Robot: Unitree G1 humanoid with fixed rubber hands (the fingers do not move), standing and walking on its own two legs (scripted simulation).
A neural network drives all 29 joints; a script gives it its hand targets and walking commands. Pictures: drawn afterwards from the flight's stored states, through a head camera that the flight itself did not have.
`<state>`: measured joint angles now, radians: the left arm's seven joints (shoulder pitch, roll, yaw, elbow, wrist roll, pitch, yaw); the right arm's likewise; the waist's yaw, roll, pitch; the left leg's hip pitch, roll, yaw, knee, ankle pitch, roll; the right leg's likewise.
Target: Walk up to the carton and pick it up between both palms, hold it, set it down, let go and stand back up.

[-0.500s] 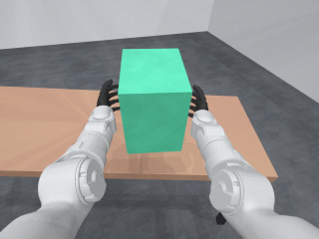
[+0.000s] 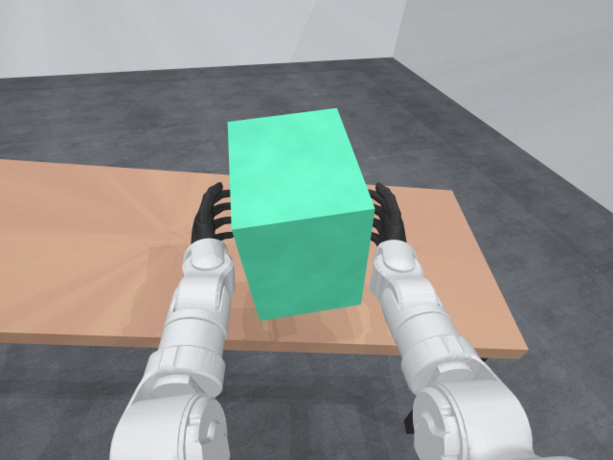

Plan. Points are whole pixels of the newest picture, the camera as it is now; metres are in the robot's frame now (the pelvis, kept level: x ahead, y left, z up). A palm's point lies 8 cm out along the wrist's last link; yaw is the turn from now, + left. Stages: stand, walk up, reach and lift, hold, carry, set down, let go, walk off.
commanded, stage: reach and lift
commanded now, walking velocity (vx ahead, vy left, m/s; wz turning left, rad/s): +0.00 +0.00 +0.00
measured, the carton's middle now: (297, 217) +0.45 +0.00 +0.09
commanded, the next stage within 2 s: hold in 1.34 s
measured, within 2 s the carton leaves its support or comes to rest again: neither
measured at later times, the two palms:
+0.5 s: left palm (202, 240) +0.35 +0.12 +0.14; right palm (402, 248) +0.34 -0.13 +0.14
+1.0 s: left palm (203, 232) +0.35 +0.12 +0.15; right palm (405, 240) +0.35 -0.13 +0.15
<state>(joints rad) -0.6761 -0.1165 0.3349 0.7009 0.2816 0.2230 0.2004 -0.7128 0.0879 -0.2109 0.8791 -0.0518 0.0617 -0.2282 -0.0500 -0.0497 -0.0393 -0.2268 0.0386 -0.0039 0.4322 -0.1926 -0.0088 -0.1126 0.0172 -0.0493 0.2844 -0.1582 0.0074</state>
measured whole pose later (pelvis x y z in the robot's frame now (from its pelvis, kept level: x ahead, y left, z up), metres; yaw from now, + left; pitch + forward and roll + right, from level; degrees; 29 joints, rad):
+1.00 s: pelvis -0.02 -0.01 +0.00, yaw +1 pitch -9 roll -1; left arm -0.67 -0.14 0.33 0.36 0.43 0.55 0.08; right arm -0.69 0.09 -0.12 0.73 0.04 0.12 -0.25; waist -0.08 -0.08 0.07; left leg -0.06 0.02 -0.01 0.35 -0.13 -0.01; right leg 0.02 0.00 -0.06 0.28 -0.14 0.00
